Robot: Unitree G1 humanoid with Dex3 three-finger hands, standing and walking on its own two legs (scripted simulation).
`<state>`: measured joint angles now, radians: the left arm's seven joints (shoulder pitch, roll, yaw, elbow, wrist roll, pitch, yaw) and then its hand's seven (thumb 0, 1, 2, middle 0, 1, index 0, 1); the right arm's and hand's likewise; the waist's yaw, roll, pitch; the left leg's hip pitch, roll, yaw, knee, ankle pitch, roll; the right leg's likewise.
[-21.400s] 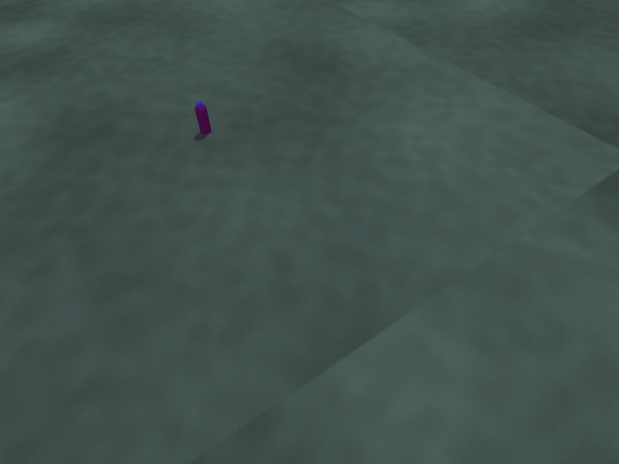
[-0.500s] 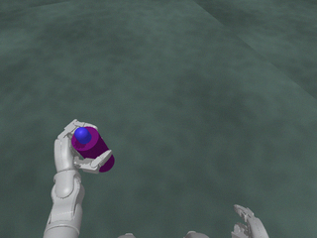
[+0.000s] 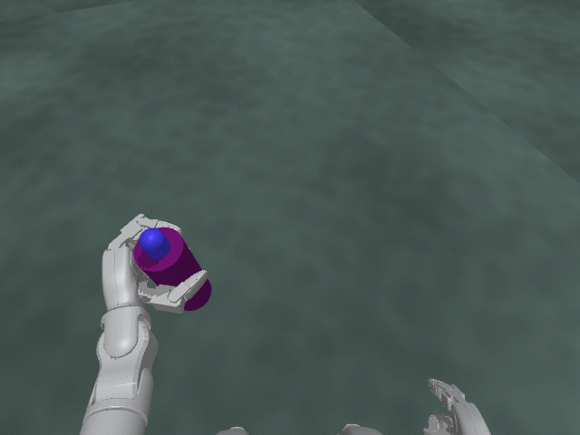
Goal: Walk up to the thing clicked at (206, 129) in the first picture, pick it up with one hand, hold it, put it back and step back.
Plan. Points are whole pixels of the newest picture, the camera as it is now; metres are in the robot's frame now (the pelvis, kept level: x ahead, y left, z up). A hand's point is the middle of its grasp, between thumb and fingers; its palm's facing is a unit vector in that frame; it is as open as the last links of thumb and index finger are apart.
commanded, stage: hold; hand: left
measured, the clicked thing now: (173, 268) +0.33 +0.17 +0.04
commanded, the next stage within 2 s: crouch in 0.22 s
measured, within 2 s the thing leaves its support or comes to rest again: neither
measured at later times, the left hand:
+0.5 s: hand (171, 268) +0.33 +0.17 +0.04, palm faces +0.24 -0.97 +0.00, open 9.2 cm
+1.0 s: hand (186, 311) +0.36 +0.21 -0.19, palm faces +0.30 -0.95 -0.02, open 9.2 cm
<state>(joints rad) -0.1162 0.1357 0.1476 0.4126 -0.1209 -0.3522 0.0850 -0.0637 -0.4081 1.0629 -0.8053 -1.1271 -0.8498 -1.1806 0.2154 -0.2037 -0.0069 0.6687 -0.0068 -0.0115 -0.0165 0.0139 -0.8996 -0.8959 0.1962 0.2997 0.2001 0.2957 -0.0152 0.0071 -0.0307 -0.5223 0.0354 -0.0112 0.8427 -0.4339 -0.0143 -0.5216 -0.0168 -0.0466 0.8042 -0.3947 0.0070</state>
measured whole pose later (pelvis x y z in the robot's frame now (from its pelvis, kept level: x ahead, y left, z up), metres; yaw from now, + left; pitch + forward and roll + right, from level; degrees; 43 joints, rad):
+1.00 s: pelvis -0.04 +0.00 -0.16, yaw -1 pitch +29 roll -3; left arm -0.42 0.23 0.34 0.89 -0.11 -0.73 0.04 -0.06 -0.39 1.06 -0.79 -1.14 -0.83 -1.20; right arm 0.14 -0.25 -0.02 0.68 -0.07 -0.02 0.07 0.01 -0.90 -0.90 0.20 0.30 0.20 0.29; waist -0.07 -0.01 -0.19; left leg -1.46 0.04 -0.05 1.63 -0.68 -0.02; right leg -1.46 -0.02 -0.05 1.58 -0.63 0.00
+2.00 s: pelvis -0.10 +0.01 -0.41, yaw -7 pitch +28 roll -9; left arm -0.76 0.60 0.62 1.22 -0.03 -0.78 -0.05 -0.06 -0.41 1.08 -0.79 -1.14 -0.84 -1.20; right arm 0.07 -0.30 0.17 0.71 -0.18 0.04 0.11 0.01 -0.90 -0.90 0.20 0.30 0.20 0.30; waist -0.21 -0.08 0.03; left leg -2.24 0.01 -0.16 2.44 -0.71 -0.01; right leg -2.19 -0.03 -0.11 2.31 -0.62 0.02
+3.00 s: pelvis -0.10 +0.02 -0.44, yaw -12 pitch +20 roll -15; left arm -0.76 0.84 0.68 1.40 -0.05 -0.94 -0.01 -0.06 -0.40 1.09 -0.79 -1.14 -0.84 -1.20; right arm -0.07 -0.37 0.39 0.61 -0.30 0.06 0.13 0.00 -0.91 -0.90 0.20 0.30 0.20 0.30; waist -0.28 -0.19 0.25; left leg -2.26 0.00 -0.27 2.60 -0.72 0.00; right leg -2.15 0.00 -0.20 2.37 -0.59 0.05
